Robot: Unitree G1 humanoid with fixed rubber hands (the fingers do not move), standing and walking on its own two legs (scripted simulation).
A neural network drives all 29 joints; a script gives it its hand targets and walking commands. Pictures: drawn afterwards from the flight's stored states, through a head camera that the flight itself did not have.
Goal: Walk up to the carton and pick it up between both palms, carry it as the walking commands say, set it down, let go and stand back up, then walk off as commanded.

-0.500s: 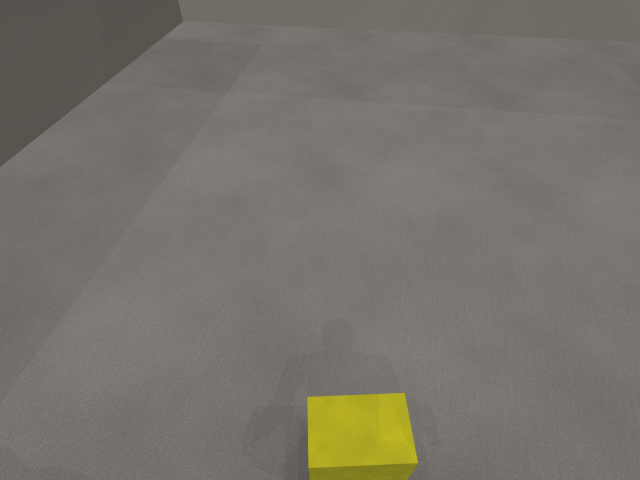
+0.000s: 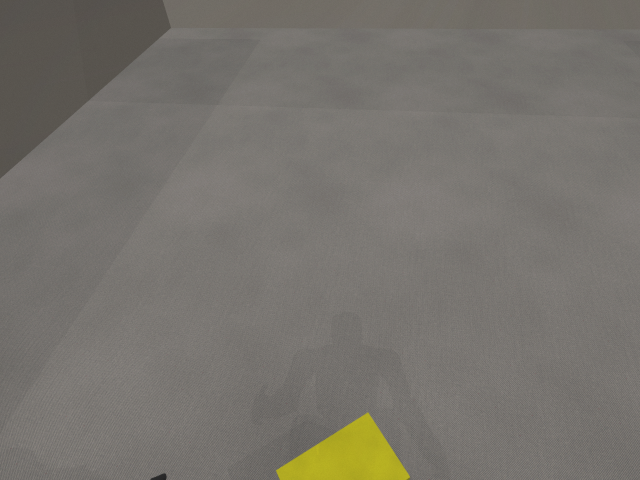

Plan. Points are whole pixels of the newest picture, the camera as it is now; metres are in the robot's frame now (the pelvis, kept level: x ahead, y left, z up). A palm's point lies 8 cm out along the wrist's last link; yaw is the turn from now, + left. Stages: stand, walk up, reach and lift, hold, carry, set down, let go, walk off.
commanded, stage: walk off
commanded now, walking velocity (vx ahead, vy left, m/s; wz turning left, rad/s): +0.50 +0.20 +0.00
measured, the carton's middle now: out of the picture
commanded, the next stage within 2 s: none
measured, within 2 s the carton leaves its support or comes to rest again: neither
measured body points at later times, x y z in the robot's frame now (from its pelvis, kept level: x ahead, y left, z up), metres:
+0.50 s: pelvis +0.25 +0.08 +0.02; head +0.25 +0.09 +0.47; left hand +0.33 +0.34 -0.13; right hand +0.29 -0.19 -0.12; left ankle +0.28 +0.19 -0.72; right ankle +0.13 -0.09 -0.61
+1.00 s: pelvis +0.37 +0.08 +0.03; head +0.44 +0.06 +0.47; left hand +0.72 +0.20 -0.06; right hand +0.09 -0.07 -0.06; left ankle +0.28 +0.21 -0.71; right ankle +0.20 -0.05 -0.69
